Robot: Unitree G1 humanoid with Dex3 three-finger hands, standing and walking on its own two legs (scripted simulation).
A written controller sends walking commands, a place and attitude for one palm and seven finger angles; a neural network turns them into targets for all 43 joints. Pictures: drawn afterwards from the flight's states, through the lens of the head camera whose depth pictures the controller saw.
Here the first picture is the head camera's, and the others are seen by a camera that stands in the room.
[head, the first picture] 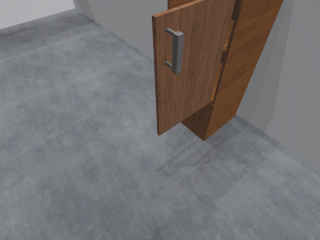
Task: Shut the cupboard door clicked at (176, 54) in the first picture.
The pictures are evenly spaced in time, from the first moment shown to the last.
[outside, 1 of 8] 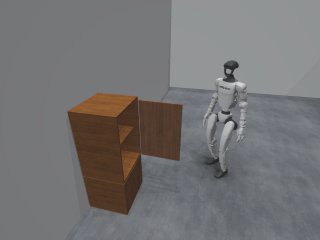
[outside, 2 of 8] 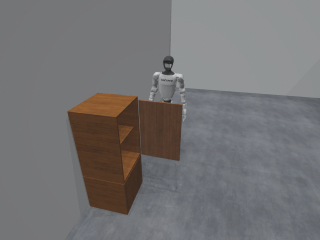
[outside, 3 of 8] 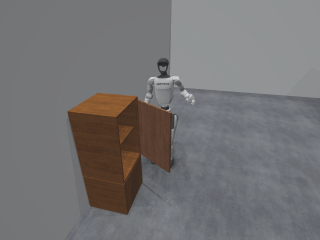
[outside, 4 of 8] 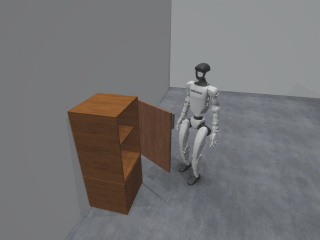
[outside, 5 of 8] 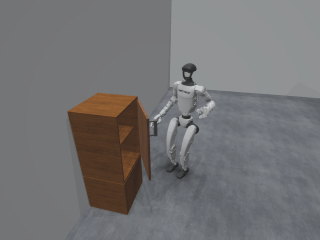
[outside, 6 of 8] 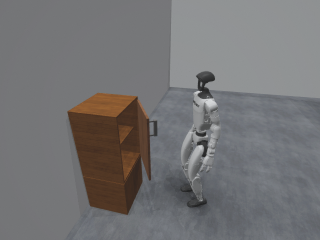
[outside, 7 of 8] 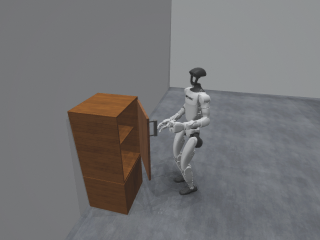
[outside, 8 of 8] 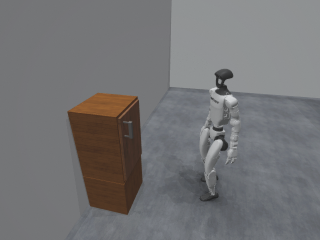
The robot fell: no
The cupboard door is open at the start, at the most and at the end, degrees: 88 88 0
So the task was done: yes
